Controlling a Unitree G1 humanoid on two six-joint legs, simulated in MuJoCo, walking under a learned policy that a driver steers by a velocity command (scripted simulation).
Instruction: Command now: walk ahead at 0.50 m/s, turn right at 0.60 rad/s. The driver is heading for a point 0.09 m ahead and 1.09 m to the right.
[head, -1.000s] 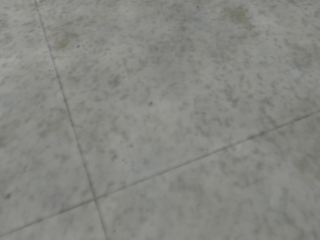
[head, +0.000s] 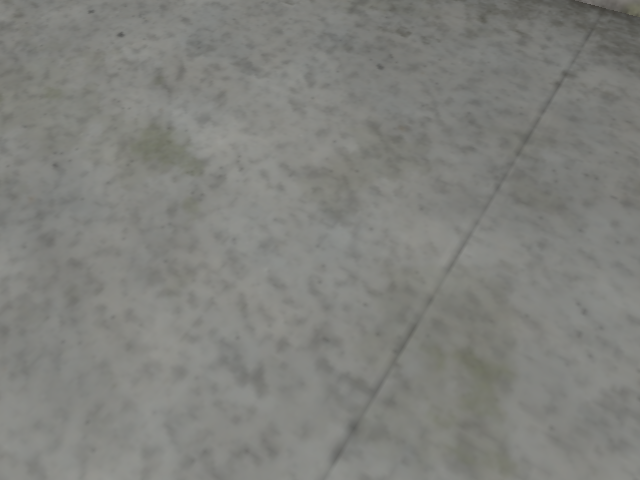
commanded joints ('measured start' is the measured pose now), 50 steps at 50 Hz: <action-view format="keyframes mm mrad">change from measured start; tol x32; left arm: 1 -49 170 46 -70 -1 -23 23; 50 -168 192 62 -146 7 59 47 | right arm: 1 -8 -68 -18 -62 -10 6 -3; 50 0 -69 -21 -36 -1 105 -34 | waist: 1 -33 -73 -66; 12 -37 -153 -74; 15 -85 320 -407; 23 -38 68 -12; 38 -25 -333 -435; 50 -39 -137 -207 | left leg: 1 -29 -6 7 -152 146 -37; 13 462 -34 -48 -580 221 88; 15 961 329 -732 -714 -160 297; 20 490 171 -254 -831 31 199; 25 462 168 0 -839 610 234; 35 535 135 215 -498 763 126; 38 -54 -162 68 326 -460 -26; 50 125 -96 -29 -161 -43 -51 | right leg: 1 10 -230 232 -176 239 -191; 12 85 -214 358 68 93 -70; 17 -552 -116 107 933 -295 88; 35 -57 -83 -115 119 106 17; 37 362 -307 236 100 732 -120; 38 509 -515 648 43 615 -358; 50 -49 -228 325 -65 117 -145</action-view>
